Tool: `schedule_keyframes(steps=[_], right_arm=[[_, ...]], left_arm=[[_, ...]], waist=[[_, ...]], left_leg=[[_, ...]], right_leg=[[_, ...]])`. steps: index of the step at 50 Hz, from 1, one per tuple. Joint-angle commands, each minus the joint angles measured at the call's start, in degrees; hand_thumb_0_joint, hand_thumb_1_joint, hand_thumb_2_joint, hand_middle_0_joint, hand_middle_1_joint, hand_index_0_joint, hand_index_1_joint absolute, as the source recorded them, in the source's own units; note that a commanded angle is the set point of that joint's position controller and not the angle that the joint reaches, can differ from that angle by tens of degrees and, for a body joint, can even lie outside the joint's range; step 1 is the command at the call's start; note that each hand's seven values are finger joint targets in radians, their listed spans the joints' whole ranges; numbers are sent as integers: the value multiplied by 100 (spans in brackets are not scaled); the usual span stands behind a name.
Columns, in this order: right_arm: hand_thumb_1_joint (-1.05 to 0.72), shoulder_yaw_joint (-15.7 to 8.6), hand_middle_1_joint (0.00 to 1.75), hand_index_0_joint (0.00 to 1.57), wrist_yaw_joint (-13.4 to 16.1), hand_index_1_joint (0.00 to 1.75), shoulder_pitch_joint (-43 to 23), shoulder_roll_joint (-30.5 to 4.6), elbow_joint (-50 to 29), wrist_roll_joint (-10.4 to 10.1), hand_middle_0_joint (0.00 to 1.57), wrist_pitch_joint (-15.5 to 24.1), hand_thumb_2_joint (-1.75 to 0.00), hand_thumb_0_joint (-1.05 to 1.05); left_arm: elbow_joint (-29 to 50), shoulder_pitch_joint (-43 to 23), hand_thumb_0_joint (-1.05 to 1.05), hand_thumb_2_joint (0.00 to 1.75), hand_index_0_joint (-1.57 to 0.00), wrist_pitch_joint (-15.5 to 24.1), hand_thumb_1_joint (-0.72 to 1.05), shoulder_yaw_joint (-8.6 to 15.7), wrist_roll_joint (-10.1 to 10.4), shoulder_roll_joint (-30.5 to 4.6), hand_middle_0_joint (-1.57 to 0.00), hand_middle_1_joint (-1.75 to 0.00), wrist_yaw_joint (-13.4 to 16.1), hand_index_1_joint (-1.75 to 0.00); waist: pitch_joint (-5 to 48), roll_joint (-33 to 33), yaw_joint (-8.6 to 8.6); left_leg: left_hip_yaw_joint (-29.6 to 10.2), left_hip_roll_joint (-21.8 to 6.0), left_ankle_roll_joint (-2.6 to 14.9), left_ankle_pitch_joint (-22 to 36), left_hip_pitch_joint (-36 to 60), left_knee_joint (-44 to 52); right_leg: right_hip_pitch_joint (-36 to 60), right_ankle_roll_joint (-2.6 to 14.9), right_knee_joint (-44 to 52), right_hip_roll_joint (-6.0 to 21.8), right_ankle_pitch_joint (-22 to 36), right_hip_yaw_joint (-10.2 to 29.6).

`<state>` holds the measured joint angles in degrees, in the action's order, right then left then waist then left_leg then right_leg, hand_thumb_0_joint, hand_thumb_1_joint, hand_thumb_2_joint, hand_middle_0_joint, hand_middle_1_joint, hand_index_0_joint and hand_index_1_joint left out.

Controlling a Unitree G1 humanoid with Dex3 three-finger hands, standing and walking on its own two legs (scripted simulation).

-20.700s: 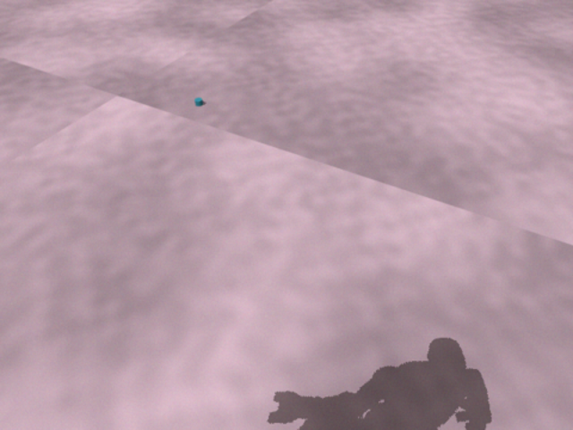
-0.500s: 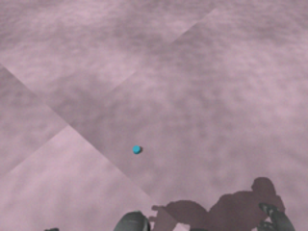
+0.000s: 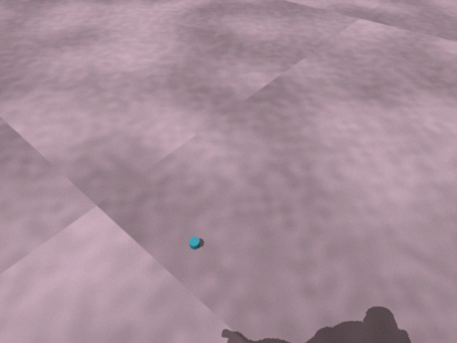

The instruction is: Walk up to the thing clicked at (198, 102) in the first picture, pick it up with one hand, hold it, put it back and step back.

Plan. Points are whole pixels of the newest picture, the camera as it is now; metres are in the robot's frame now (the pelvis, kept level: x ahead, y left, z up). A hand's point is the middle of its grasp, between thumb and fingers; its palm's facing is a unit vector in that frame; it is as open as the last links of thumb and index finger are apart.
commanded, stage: walk up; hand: left
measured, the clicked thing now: (194, 243) +0.69 +0.20 -0.75
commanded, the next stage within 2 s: stand in 0.64 s
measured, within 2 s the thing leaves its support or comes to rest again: neither
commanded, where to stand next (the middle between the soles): +0.33 +0.01 m, yaw +1 degrees
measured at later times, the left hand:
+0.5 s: hand out of the picture +0.13 +0.26 -0.15, palm faces +0.04 -0.95 -0.32, open 7.4 cm
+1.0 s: hand out of the picture +0.10 +0.26 -0.14, palm faces -0.02 -0.94 -0.35, open 7.4 cm
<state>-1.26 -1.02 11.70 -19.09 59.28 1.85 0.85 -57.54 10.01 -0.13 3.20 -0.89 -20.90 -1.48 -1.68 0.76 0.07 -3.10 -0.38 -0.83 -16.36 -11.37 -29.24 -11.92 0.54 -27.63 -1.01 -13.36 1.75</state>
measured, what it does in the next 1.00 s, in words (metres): stands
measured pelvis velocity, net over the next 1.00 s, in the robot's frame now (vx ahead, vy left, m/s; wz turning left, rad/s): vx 0.02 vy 0.01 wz -0.01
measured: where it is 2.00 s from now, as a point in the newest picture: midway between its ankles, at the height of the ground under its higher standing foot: outside the picture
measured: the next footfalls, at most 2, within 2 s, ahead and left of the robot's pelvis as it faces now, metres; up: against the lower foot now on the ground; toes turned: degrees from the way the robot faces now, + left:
left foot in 1.90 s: +0.13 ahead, +0.16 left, +0.00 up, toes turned +2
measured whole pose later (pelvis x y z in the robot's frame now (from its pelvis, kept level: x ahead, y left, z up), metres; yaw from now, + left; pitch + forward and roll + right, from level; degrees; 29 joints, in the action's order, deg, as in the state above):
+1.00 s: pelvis +0.02 +0.01 +0.01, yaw +0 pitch -3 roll +0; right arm -1.0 -0.5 5.2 -19.8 64.6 0.5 0.6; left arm -64.2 5.5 0.6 0.3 -0.2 -20.2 -0.2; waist -3.3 0.0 0.0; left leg -2.3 0.5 -0.5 -10.7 -4.0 -17.8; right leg -5.9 -0.8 -18.9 0.3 -10.0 2.6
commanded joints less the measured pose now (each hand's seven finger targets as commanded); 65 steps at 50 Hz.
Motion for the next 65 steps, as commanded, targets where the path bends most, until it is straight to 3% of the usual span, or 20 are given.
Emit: schedule_keyframes(steps=[1,4,9,16,22,28,31,33,37,49,52,58,59,65], right_arm=[[-90,-257,30,20,112,30,-378,-1251,-369,-34,20,191,-90,0],[-90,-223,30,20,121,30,-372,-1201,-293,-41,20,213,-90,0],[-90,-220,30,20,162,30,-524,-1251,-230,-67,20,241,-90,0],[-90,-245,30,20,214,30,-658,-1242,-165,-108,20,197,-90,0],[-90,-249,30,20,202,30,-893,-1218,-134,-83,20,158,-90,0],[-90,-240,30,20,182,30,-985,-1187,-97,-68,20,152,-90,0],[-90,-250,30,20,184,30,-967,-1201,-75,-81,20,159,-90,0],[-90,-240,30,20,189,30,-1030,-1312,-26,-146,20,149,-90,0],[-90,-206,30,20,183,30,-1026,-1283,19,-151,20,141,-90,0],[-90,-158,30,20,135,30,-927,-1260,167,-148,20,70,-90,0],[-90,-166,30,20,122,30,-910,-1326,178,-145,20,73,-90,0],[-90,-173,30,20,104,30,-807,-1342,217,-122,20,57,-90,0],[-90,-154,30,20,97,30,-766,-1286,246,-127,20,54,-90,0],[-90,-173,30,20,95,30,-698,-1351,240,-116,20,72,-90,0]], left_arm=[[306,-497,0,90,-20,218,90,287,-25,-1230,-20,-30,82,-30],[255,-547,0,90,-20,249,90,264,-12,-1205,-20,-30,88,-30],[131,-554,0,90,-20,273,90,216,51,-1136,-20,-30,131,-30],[15,-553,0,90,-20,222,90,188,91,-1078,-20,-30,185,-30],[-61,-690,0,90,-20,184,90,146,75,-1042,-20,-30,183,-30],[-101,-743,0,90,-20,189,90,140,56,-1067,-20,-30,183,-30],[-126,-748,0,90,-20,192,90,158,55,-1062,-20,-30,190,-30],[-176,-742,0,90,-20,209,90,42,52,-1007,-20,-30,197,-30],[-228,-766,0,90,-20,203,90,12,51,-1068,-20,-30,207,-30],[-337,-721,0,90,-20,206,90,-67,44,-1150,-20,-30,207,-30],[-323,-722,0,90,-20,231,90,-69,33,-1189,-20,-30,208,-30],[-341,-668,0,90,-20,222,90,-82,37,-1205,-20,-30,192,-30],[-353,-635,0,90,-20,206,90,-91,42,-1208,-20,-30,183,-30],[-330,-583,0,90,-20,212,90,-92,45,-1222,-20,-30,168,-30]], waist=[[-172,-38,19],[-22,169,30],[456,-35,5],[708,-160,-37],[413,-169,-46],[396,-147,-41],[533,-160,-30],[562,-300,-28],[581,-209,-23],[180,-64,0],[261,-52,20],[84,-119,25],[-44,-66,9],[104,-114,17]], left_leg=[[-554,-360,235,-749,-533,801],[-411,-326,226,-235,-244,696],[-375,-509,232,1362,105,696],[-254,-593,245,2423,488,649],[-314,-599,253,1789,330,903],[-274,-586,230,1630,378,1037],[-251,-607,212,1909,499,1023],[-348,-675,201,2443,765,1083],[-325,-668,184,2508,867,1183],[-334,-589,159,1204,575,1453],[-339,-600,177,1222,629,1422],[-368,-567,172,665,507,1482],[-392,-545,152,463,464,1531],[-401,-583,187,558,423,1484]], right_leg=[[-17,345,1071,653,-1147,968],[-13,317,1157,752,-717,993],[596,225,736,707,1311,589],[847,197,539,701,1998,387],[736,146,686,675,1518,396],[784,103,781,683,1454,427],[907,120,735,680,1625,392],[884,43,794,747,2034,438],[944,22,826,746,2034,405],[664,43,1128,741,947,474],[678,34,1154,777,1109,512],[436,52,1264,746,437,563],[275,57,1326,731,67,587],[404,92,1247,752,221,636]])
